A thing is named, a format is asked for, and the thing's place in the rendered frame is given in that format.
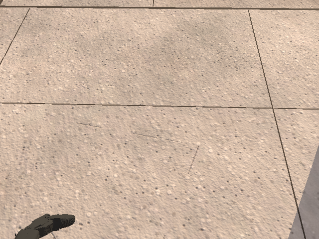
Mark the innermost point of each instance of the left robot hand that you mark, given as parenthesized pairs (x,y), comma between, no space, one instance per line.
(44,225)

